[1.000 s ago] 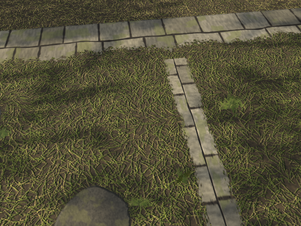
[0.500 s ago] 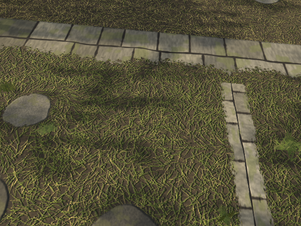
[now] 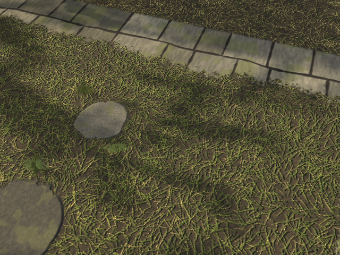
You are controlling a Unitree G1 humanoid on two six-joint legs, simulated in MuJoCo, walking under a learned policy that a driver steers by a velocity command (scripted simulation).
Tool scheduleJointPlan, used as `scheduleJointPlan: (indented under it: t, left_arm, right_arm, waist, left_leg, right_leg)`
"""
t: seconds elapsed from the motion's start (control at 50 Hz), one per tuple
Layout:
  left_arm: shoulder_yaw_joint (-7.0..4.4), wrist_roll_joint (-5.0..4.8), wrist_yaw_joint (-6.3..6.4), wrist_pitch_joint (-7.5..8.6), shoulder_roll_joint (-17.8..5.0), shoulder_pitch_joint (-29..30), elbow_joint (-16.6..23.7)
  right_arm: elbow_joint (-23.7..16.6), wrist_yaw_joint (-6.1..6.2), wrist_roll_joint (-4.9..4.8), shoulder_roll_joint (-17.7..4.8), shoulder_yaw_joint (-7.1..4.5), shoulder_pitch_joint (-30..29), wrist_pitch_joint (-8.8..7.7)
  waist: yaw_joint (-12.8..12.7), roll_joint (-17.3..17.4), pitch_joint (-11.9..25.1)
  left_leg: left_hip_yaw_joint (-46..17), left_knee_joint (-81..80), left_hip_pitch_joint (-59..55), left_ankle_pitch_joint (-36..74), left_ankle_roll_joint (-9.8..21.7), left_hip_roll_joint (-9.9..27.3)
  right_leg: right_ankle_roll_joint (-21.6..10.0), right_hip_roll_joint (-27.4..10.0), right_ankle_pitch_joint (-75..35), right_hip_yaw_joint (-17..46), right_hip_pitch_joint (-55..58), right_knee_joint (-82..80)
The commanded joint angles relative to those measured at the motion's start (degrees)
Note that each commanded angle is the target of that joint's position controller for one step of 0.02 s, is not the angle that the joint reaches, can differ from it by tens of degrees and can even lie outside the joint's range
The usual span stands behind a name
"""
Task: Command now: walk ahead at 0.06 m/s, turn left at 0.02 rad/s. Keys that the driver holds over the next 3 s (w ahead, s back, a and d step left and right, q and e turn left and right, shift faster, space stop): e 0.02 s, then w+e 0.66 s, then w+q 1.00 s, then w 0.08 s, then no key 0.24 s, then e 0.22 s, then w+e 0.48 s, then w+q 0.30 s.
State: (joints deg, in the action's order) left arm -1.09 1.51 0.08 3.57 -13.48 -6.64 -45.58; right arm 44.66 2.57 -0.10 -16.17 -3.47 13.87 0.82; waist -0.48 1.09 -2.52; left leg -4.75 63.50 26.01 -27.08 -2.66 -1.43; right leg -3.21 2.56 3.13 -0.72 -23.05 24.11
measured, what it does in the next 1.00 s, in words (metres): walks ahead, turning right: left foot, then right foot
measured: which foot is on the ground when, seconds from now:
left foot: up 0.00-0.14, down 0.16-0.64, up 0.66-1.00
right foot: down 0.00-0.18, up 0.20-0.62, down 0.64-1.00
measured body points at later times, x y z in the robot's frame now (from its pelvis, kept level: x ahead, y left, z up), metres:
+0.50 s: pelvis +0.12 -0.02 +0.01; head +0.13 -0.01 +0.46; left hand +0.35 +0.18 -0.10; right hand +0.05 -0.29 -0.11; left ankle +0.04 +0.13 -0.73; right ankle +0.21 -0.21 -0.67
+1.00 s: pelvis +0.34 -0.18 +0.01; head +0.36 -0.19 +0.46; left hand +0.51 +0.04 -0.11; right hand +0.39 -0.48 -0.10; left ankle +0.58 -0.09 -0.66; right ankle +0.24 -0.21 -0.73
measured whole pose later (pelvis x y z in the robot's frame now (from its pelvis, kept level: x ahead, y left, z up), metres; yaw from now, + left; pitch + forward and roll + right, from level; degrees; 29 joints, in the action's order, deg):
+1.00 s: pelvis +0.34 -0.18 +0.01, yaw -20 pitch +2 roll -2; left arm -2.6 0.4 -1.1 5.6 -13.8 -17.3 -46.4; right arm 43.4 -0.5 -1.1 -15.9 -3.2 11.7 -4.5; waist -1.8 2.9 0.5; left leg -3.2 45.6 43.2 6.3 1.1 6.4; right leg -4.9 5.7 14.1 -4.2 -0.3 12.4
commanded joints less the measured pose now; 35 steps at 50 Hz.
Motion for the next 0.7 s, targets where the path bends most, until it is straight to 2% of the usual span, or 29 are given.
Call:
scheduleJointPlan:
  t: [0.02, 0.06, 0.08, 0.1, 0.14, 0.16, 0.18, 0.2, 0.22, 0.24, 0.26, 0.28, 0.3, 0.32, 0.36, 0.42, 0.48, 0.54, 0.56, 0.58, 0.6, 0.62, 0.64, 0.66, 0.68, 0.7]
  left_arm:
    - [-1.53, -0.11, -0.46, 0.29, -7.14, 1.31, 2.33]
    - [-2.89, -1.43, -0.19, -0.39, -10.67, -1.19, 2.26]
    - [-3.4, -2.33, 0.14, -0.96, -12.11, -1.07, 2.67]
    - [-3.55, -3.09, 0.58, -1.5, -12.26, -0.3, 3.02]
    - [-3.22, -3.7, 1.26, -2.05, -10.19, 0.03, 3.32]
    - [-2.75, -3.64, 1.26, -1.84, -7.96, 1.26, 4.17]
    - [-1.89, -3.89, 1.02, -1.2, -3.72, 5.35, 7.01]
    - [-2.37, -4.04, 0.75, -0.03, -4.58, 5.39, 8.46]
    - [-3.61, -3.72, 0.49, 0.45, -8.23, 2.02, 7.26]
    - [-4.12, -3.65, 0.07, 0.29, -8.9, -2.35, 5.21]
    - [-4.27, -2.93, 0.03, 0.0, -8.65, -4.97, 3.67]
    - [-4.13, -2.31, -0.17, -0.16, -7.46, -5.06, 3.24]
    - [-3.93, -2.16, -0.43, -0.34, -6.25, -4.86, 3.22]
    - [-3.74, -2.44, -0.7, -0.53, -5.35, -4.59, 3.37]
    - [-3.45, -2.77, -1.08, -0.86, -4.53, -2.28, 4.67]
    - [-2.82, -2.72, -1.94, -1.03, -3.65, 2.78, 7.59]
    - [-2.09, -2.79, -3.18, -0.89, -2.87, 7.15, 10.31]
    - [-2.11, -3.09, -4.06, -1.04, -3.76, 8.81, 12.2]
    - [-2.23, -3.06, -4.3, -1.07, -4.17, 8.78, 12.67]
    - [-2.64, -2.96, -4.42, -1.08, -5.06, 7.32, 12.81]
    - [-3.59, -2.93, -4.35, -1.11, -6.61, 2.77, 12.0]
    - [-5.46, -3.07, -3.93, -1.23, -9.66, -6.71, 9.41]
    - [-7.61, -3.27, -2.68, -1.72, -14.2, -16.86, 7.01]
    - [-8.6, -3.42, -2.01, -1.46, -22.43, -17.27, 7.19]
    - [-7.1, -2.95, -1.91, -0.7, -17.84, -20.07, 8.36]
    - [-5.77, -2.27, -2.19, -0.05, -13.43, -18.34, 6.53]
  right_arm:
    - [-1.64, 0.6, 0.73, 1.11, 0.83, 6.43, -0.31]
    - [-1.83, 0.45, 0.05, -1.83, 0.27, 5.82, -0.62]
    - [-1.93, 0.16, -0.35, -3.32, -0.16, 5.62, -0.76]
    - [-1.71, -0.14, -0.37, -3.96, -0.42, 5.89, -1.01]
    - [-0.93, -0.53, 0.46, -3.63, -0.59, 7.57, -1.95]
    - [-0.18, -0.29, 1.17, -4.9, -0.94, 11.66, -2.51]
    - [1.3, 0.18, 2.15, -9.48, -2.16, 17.31, -3.06]
    - [0.77, -0.15, 1.66, -13.11, -3.57, 12.81, -3.51]
    - [-1.32, 0.2, 1.58, -9.0, -2.44, 7.42, -4.93]
    - [-2.29, 0.32, 0.64, -5.98, -1.75, 3.2, -6.06]
    - [-2.82, 0.13, -0.3, -4.67, -1.51, 1.76, -6.7]
    - [-2.4, -0.06, -0.49, -4.55, -1.45, 2.3, -7.02]
    - [-2.01, -0.21, 0.02, -4.24, -1.35, 3.36, -7.27]
    - [-1.41, -0.41, 0.47, -3.89, -1.36, 4.53, -7.35]
    - [-0.35, -0.69, 0.81, -4.06, -1.52, 6.79, -7.17]
    - [0.43, -0.81, 0.76, -5.85, -1.97, 8.1, -6.7]
    - [1.09, -0.87, 0.11, -8.06, -2.54, 9.1, -6.44]
    - [1.84, -1.36, -0.98, -9.34, -3.04, 9.48, -5.94]
    - [2.03, -1.5, -1.29, -9.74, -3.21, 9.33, -5.65]
    - [2.0, -1.53, -1.43, -10.51, -3.41, 8.67, -5.37]
    - [1.89, -1.45, -1.51, -11.32, -3.6, 7.91, -5.05]
    - [1.58, -1.27, -1.44, -10.93, -3.32, 7.85, -4.79]
    - [0.31, -1.05, -0.57, -9.8, -2.67, 8.26, -5.21]
    - [-4.27, -1.72, 1.55, -0.73, 0.33, 12.27, -6.82]
    - [-4.4, -2.15, -0.72, -5.23, -0.34, 6.82, -9.3]
    - [-4.96, -2.38, -3.02, -7.92, -1.12, 3.1, -9.82]
  waist:
    - [2.06, -8.73, 7.35]
    - [1.31, -8.74, 10.5]
    - [1.77, -9.45, 9.81]
    - [2.94, -9.79, 8.14]
    - [5.43, -8.96, 5.44]
    - [7.77, -7.13, 5.2]
    - [9.84, 3.55, 4.93]
    - [7.38, 15.43, 0.59]
    - [4.11, 11.64, -0.9]
    - [1.25, 10.26, -0.76]
    - [0.55, 8.48, 0.61]
    - [0.94, 6.55, 0.38]
    - [1.25, 4.92, 0.61]
    - [1.61, 4.49, 0.56]
    - [3.02, 4.7, -0.59]
    - [4.82, 5.26, -2.4]
    - [6.19, 5.33, -3.89]
    - [5.89, 5.3, -5.03]
    - [5.29, 5.53, -4.95]
    - [3.74, 6.27, -3.66]
    - [0.59, 6.61, -0.2]
    - [-4.41, 4.85, 5.99]
    - [-8.94, 0.27, 12.55]
    - [-3.2, -18.65, 19.37]
    - [-7.27, -11.58, 27.08]
    - [-7.08, -8.67, 18.22]
  left_leg:
    - [2.65, -15.38, -7.36, -0.57, -0.52, 0.95]
    - [3.01, -21.43, -9.77, 3.04, 0.13, 0.3]
    - [3.63, -24.33, -11.51, 5.47, 1.0, -0.08]
    - [4.36, -28.05, -14.43, 8.16, 2.29, -0.41]
    - [5.55, -34.82, -22.08, 10.2, 5.22, -0.74]
    - [2.88, -39.65, -28.95, 6.46, 7.48, 3.14]
    - [-10.35, -48.03, -33.2, -7.74, 11.9, 14.75]
    - [-27.93, -55.36, -26.45, -16.42, 16.57, 25.43]
    - [-26.59, -55.92, -24.5, -13.91, 16.44, 24.55]
    - [-20.85, -55.7, -25.49, -7.43, 13.66, 21.96]
    - [-16.02, -55.29, -27.17, -1.41, 11.65, 19.95]
    - [-11.74, -55.43, -27.14, 4.71, 10.91, 18.98]
    - [-7.55, -55.6, -26.17, 9.79, 10.42, 17.73]
    - [-4.28, -55.74, -25.75, 13.28, 10.38, 16.9]
    - [0.27, -56.06, -25.47, 16.59, 10.72, 16.29]
    - [5.14, -56.17, -24.18, 19.29, 10.81, 16.34]
    - [8.48, -55.8, -23.63, 19.73, 10.55, 17.59]
    - [10.49, -53.85, -25.6, 20.65, 9.83, 19.19]
    - [11.17, -52.18, -26.41, 24.18, 9.52, 19.7]
    - [12.4, -48.56, -26.62, 34.06, 8.99, 19.8]
    - [14.49, -41.16, -25.89, 47.81, 8.13, 19.16]
    - [17.29, -28.54, -22.95, 57.28, 6.53, 16.72]
    - [17.41, -11.64, -9.2, 47.89, 3.69, 14.71]
    - [13.25, 10.94, 15.84, -3.62, -0.33, 3.76]
    - [-0.84, 18.25, 20.13, -5.96, 0.91, 2.25]
    - [-0.02, 18.33, 25.03, 0.14, 2.5, 5.2]
  right_leg:
    - [-10.9, -10.56, -11.03, 11.98, 3.7, -8.7]
    - [-11.92, -12.27, 8.58, 16.74, 5.89, -10.69]
    - [-11.7, -13.05, 19.1, 19.47, 4.21, -12.86]
    - [-10.76, -12.98, 26.18, 20.93, 0.76, -14.43]
    - [-6.68, -9.95, 32.49, 20.3, -6.85, -14.38]
    - [-2.63, -6.63, 32.9, 17.51, -13.38, -10.2]
    - [2.09, 0.26, 29.2, 7.96, -23.18, 5.31]
    - [0.86, 1.27, 25.23, 5.35, -28.86, 20.0]
    - [-0.11, -1.24, 20.51, 10.8, -28.69, 26.92]
    - [-0.32, -1.28, 15.85, 11.0, -28.98, 29.59]
    - [0.37, -2.0, 12.9, 10.12, -28.35, 32.02]
    - [1.22, -2.63, 9.69, 9.4, -28.38, 34.96]
    - [1.96, -3.24, 6.92, 8.45, -27.17, 37.03]
    - [2.62, -3.63, 4.9, 7.51, -26.84, 38.14]
    - [3.81, -4.75, 2.09, 6.3, -27.36, 36.48]
    - [4.64, -6.2, -1.63, 3.79, -25.14, 28.49]
    - [3.69, -6.88, -1.39, 0.48, -21.2, 21.1]
    - [0.91, -6.64, 4.5, -1.96, -17.76, 16.51]
    - [-0.37, -6.01, 7.32, -3.04, -16.09, 15.28]
    - [-1.83, -4.36, 9.98, -4.62, -12.04, 14.15]
    - [-3.33, -1.47, 10.4, -6.77, -4.11, 12.66]
    - [-5.36, 2.03, 7.4, -8.0, 9.59, 9.72]
    - [-8.05, -1.39, 6.06, 0.3, 28.71, 9.74]
    - [-18.76, -19.12, 18.82, 36.01, 46.25, 1.59]
    - [-20.36, -22.85, 24.26, 49.98, 47.67, -8.18]
    - [-16.67, -21.84, 16.54, 39.36, 42.88, -7.95]
Next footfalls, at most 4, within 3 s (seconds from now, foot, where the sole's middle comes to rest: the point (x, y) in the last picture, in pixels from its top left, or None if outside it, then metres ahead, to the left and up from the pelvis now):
0.16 left None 0.08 0.13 -0.77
0.64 right None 0.28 -0.23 -0.77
1.20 left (223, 201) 0.66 -0.17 -0.77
1.66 right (271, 156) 0.89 -0.40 -0.77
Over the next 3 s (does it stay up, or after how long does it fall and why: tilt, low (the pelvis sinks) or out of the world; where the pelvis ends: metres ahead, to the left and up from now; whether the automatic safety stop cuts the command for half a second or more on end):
stays up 1.21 -0.32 -0.02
